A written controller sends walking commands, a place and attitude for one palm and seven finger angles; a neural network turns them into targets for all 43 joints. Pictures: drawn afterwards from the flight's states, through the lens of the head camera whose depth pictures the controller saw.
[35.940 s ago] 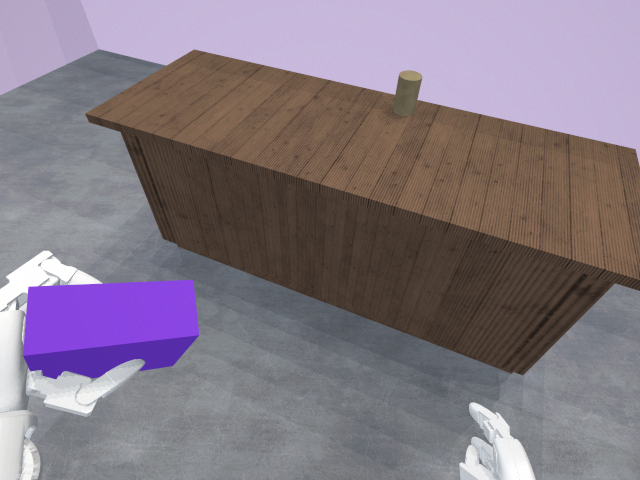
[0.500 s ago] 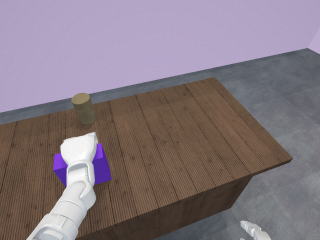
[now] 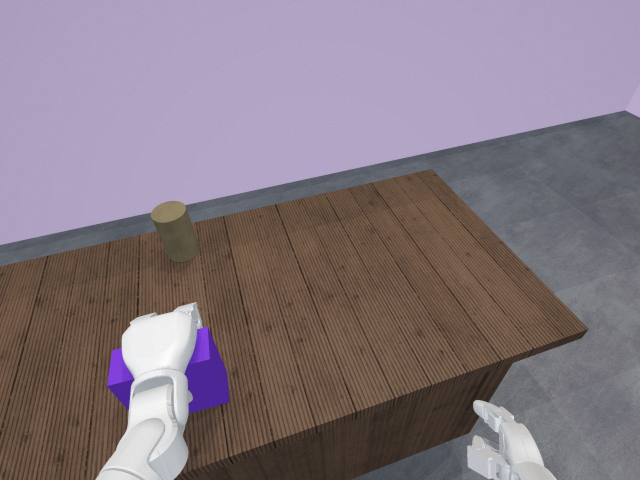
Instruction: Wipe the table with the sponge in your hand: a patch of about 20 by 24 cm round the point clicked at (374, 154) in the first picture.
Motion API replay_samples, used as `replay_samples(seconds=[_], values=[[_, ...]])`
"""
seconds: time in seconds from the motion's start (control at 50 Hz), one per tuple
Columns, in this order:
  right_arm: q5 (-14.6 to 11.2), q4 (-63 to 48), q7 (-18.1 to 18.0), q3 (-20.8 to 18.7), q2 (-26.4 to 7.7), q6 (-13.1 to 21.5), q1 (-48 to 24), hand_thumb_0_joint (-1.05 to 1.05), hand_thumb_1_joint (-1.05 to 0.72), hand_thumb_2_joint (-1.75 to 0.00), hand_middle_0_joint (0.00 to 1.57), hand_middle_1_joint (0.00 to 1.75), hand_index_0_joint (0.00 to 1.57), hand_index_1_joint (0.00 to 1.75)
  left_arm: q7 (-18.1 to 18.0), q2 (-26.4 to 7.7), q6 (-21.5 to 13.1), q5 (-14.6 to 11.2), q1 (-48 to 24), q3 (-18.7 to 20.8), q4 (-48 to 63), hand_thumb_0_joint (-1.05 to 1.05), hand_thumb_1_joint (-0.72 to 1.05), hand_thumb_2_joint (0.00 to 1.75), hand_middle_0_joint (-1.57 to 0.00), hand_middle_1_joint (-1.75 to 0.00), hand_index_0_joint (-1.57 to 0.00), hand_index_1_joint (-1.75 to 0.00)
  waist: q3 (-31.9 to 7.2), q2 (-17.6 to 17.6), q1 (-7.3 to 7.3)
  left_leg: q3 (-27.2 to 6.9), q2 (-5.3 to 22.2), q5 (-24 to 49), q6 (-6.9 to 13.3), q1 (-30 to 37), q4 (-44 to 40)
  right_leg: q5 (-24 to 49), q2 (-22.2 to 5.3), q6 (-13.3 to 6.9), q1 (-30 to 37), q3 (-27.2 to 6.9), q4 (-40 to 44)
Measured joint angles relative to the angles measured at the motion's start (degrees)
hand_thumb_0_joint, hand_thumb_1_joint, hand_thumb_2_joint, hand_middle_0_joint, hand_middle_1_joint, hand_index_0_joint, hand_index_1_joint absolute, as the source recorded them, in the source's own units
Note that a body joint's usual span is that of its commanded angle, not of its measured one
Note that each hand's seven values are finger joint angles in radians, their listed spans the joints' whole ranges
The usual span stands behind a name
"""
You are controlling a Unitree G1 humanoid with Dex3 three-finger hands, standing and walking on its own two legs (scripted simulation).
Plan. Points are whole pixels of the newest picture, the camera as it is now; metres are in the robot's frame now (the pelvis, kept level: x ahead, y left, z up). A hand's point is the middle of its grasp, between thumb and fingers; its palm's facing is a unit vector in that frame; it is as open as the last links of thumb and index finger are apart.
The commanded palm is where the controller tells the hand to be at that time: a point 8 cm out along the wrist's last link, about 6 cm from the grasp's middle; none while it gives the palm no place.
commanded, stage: wipe back along the middle lane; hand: left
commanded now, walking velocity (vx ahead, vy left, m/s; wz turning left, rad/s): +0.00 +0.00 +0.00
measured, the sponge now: (178, 384) +0.26 +0.25 -0.06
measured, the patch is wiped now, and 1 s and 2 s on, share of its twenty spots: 0.75 0.80 0.80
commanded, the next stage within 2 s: slide across to the third lane in 0.10 s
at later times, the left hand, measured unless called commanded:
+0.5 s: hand (182, 365) +0.26 +0.23 +0.00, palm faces -0.06 -0.04 -1.00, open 9.8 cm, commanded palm +0.23 +0.19 +0.04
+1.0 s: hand (217, 358) +0.27 +0.18 +0.00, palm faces -0.05 -0.03 -1.00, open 9.8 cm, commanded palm +0.24 +0.14 +0.04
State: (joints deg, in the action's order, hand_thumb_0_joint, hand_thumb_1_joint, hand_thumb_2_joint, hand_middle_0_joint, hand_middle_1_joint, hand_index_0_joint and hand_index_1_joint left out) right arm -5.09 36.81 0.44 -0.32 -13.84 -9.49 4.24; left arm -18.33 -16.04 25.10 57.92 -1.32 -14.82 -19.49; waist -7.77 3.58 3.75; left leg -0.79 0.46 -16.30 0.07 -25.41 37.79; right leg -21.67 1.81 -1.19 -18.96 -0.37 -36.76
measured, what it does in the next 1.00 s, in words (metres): stands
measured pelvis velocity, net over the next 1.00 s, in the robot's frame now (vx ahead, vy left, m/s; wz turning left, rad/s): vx -0.03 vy -0.01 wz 0.03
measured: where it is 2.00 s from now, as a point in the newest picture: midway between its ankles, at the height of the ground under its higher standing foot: outside the picture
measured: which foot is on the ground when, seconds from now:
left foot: down 0.00-1.00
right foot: down 0.00-1.00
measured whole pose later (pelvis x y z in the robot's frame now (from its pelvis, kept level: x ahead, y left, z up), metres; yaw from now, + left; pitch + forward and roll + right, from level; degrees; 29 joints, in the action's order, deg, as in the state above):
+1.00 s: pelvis -0.03 -0.01 +0.00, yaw +2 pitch +2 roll -1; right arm -5.0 40.4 1.9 -1.4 -12.4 -8.6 2.4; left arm -19.5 -9.5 27.2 56.4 -16.5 -25.0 -33.8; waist -6.7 4.3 5.0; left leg -2.8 -0.1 -13.7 -0.6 -27.3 38.4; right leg -20.8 1.5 -1.8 -21.0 1.7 -39.3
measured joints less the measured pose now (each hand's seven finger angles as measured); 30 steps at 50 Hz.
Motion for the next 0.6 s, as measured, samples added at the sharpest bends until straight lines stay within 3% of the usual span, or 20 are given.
replay_samples(seconds=[0.38, 0.6], values=[[0.4, 1.4, -0.8, -0.5, 0.3, 0.6, 0.1, 0.02, -0.9, -0.9, 0.2, 0.3, 0.2, 0.3, 1.6, 0.7, 1.0, 0.0, -3.1, -0.9, -2.0, 0.01, -0.46, 1.05, -0.72, -1.44, -0.73, -1.44, 1.4, 0.1, 0.05, -0.2, -0.1, 1.2, 0.1, -0.4, -0.3, 0.8, -0.1, 0.1, -0.4, 0.2, -0.1], [0.3, 2.5, 0.4, -1.0, 0.7, 1.3, 0.2, 0.02, -0.9, -0.9, 0.19, 0.3, 0.19, 0.3, 0.9, 2.4, 1.1, 0.0, -5.6, -5.5, -3.9, 0.0, -0.47, 1.05, -0.73, -1.43, -0.74, -1.43, 1.4, 1.0, 0.81, -0.7, -0.7, 1.5, 0.3, -0.4, 0.1, 0.7, -0.6, 0.3, -0.4, 0.7, -0.8]])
